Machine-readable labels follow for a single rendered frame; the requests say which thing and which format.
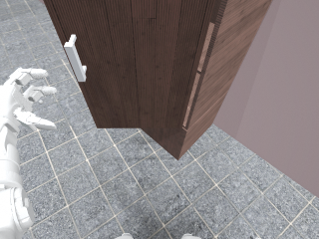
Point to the left robot hand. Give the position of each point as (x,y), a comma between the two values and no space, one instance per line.
(11,99)

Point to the left robot shin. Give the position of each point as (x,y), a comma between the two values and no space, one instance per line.
(126,234)

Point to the robot left upper arm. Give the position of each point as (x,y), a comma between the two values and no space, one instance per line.
(16,213)

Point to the handle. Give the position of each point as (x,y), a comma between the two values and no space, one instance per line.
(80,71)

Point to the cupboard door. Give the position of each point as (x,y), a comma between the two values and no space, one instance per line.
(141,56)

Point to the left robot forearm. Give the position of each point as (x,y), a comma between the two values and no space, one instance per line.
(9,155)

